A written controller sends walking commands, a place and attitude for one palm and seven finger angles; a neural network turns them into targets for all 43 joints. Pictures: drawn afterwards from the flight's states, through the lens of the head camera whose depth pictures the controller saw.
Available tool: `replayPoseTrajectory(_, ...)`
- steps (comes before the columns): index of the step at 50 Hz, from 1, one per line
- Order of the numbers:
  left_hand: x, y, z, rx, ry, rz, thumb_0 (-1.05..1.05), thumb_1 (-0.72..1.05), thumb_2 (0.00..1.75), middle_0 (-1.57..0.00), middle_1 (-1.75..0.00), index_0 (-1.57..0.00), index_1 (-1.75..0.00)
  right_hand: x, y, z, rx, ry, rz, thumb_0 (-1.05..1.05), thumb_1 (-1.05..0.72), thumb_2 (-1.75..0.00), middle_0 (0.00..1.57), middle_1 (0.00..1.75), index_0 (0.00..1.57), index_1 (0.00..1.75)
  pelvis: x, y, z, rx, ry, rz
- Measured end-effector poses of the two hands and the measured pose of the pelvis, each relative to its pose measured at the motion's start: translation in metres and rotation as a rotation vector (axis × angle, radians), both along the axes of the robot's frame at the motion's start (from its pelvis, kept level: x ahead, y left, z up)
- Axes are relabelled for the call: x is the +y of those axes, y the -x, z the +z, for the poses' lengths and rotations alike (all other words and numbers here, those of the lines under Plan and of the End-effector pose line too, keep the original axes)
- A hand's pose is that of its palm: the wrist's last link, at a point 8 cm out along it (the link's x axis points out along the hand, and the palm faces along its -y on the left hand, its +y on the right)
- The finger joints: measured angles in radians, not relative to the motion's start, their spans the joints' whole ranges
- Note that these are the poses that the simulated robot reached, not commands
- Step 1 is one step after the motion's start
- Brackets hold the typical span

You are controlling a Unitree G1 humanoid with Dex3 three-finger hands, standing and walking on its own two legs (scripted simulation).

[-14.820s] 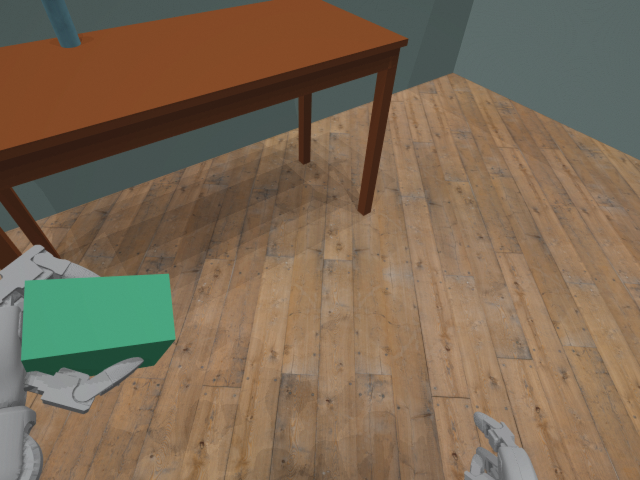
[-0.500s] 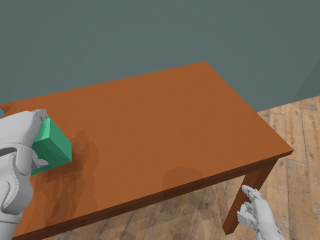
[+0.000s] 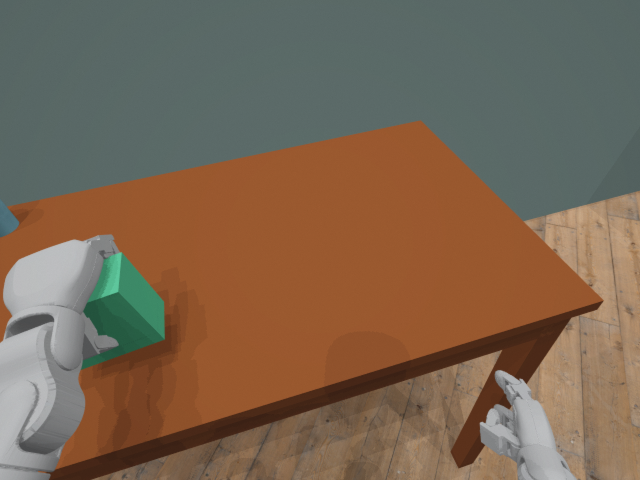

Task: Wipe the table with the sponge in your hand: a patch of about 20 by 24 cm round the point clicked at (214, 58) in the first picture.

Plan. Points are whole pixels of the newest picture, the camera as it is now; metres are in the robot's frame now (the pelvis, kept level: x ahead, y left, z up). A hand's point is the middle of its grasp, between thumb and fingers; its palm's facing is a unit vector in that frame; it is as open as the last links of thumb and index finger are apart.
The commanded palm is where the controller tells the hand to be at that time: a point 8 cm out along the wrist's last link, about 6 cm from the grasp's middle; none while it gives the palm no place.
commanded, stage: move the sponge above the wiping area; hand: left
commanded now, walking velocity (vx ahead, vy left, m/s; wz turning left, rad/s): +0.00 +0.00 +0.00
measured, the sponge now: (105, 320) +0.24 +0.31 +0.09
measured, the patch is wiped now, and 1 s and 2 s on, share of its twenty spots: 0.00 0.00 0.00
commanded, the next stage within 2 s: none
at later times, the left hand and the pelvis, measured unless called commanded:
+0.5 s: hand (118, 319) +0.24 +0.29 +0.11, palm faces -0.09 -0.08 -0.99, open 10.0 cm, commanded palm +0.22 +0.29 +0.20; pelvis +0.00 -0.02 +0.00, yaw +0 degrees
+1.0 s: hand (130, 325) +0.24 +0.27 +0.10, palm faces -0.04 -0.08 -1.00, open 10.0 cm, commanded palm +0.21 +0.29 +0.21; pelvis +0.01 -0.01 +0.00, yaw +0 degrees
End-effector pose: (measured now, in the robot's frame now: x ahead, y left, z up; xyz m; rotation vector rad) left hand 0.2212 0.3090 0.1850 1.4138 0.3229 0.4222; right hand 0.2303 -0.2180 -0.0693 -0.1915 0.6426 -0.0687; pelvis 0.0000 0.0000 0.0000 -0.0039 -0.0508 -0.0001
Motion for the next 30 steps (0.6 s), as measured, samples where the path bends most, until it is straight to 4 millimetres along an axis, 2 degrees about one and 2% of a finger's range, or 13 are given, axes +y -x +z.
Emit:
replayPoseTrajectory(4,-0.032,0.002,-0.019,0.071,-0.008,-0.130,0.00,-0.49,1.03,-0.75,-1.30,-0.76,-1.31,0.001,0.001,-0.001,-0.008,0.015,0.008,0.02,-0.91,-0.90,0.20,0.30,0.13,0.28,-0.001,0.002,-0.001,-0.006,-0.002,0.004)
replayPoseTrajectory(8,-0.048,0.000,-0.005,0.000,-0.084,-0.213,0.00,-0.49,1.03,-0.75,-1.30,-0.76,-1.31,0.002,0.002,-0.001,-0.011,0.019,0.018,0.02,-0.91,-0.90,0.20,0.30,0.13,0.28,-0.006,0.003,-0.001,-0.019,-0.002,-0.002)
replayPoseTrajectory(10,-0.044,-0.003,0.008,-0.062,-0.110,-0.186,0.00,-0.49,1.03,-0.75,-1.30,-0.76,-1.30,0.002,0.002,-0.001,-0.010,0.008,0.019,0.02,-0.91,-0.90,0.20,0.30,0.13,0.27,-0.009,0.004,0.000,-0.024,-0.002,-0.006)
replayPoseTrajectory(13,-0.026,-0.010,0.027,-0.127,-0.110,-0.079,0.00,-0.49,1.03,-0.75,-1.30,-0.76,-1.30,0.001,0.002,-0.001,-0.008,-0.013,0.020,0.02,-0.91,-0.90,0.20,0.30,0.13,0.28,-0.014,0.005,0.000,-0.022,-0.003,-0.010)
replayPoseTrajectory(16,-0.007,-0.012,0.033,-0.113,-0.091,0.037,0.00,-0.49,1.03,-0.75,-1.30,-0.76,-1.30,-0.003,0.001,0.000,-0.005,-0.027,0.026,0.02,-0.91,-0.90,0.20,0.30,0.15,0.28,-0.019,0.005,0.000,-0.013,-0.005,-0.012)
replayPoseTrajectory(20,-0.001,-0.009,0.017,0.008,-0.054,0.092,0.00,-0.49,1.03,-0.75,-1.30,-0.76,-1.30,-0.009,0.000,-0.002,-0.015,-0.034,0.034,0.02,-0.91,-0.90,0.20,0.30,0.18,0.30,-0.022,0.004,-0.001,0.001,-0.003,-0.001)
replayPoseTrajectory(25,-0.028,-0.005,-0.021,0.173,-0.023,-0.055,0.00,-0.49,1.03,-0.75,-1.30,-0.76,-1.30,-0.014,-0.001,-0.005,-0.024,-0.009,0.040,0.02,-0.91,-0.90,0.20,0.30,0.21,0.32,-0.022,0.001,-0.003,0.002,-0.003,0.007)
replayPoseTrajectory(27,-0.041,-0.004,-0.023,0.164,-0.037,-0.146,0.00,-0.49,1.03,-0.75,-1.30,-0.76,-1.30,-0.014,-0.001,-0.005,-0.024,0.011,0.043,0.02,-0.91,-0.90,0.20,0.30,0.21,0.32,-0.023,-0.001,-0.003,-0.004,-0.002,0.007)
replayPoseTrajectory(30,-0.050,-0.002,-0.008,0.061,-0.088,-0.228,0.00,-0.49,1.03,-0.75,-1.30,-0.76,-1.30,-0.012,-0.002,-0.004,-0.023,0.025,0.045,0.02,-0.91,-0.90,0.20,0.30,0.21,0.32,-0.024,-0.005,-0.003,-0.014,0.000,0.002)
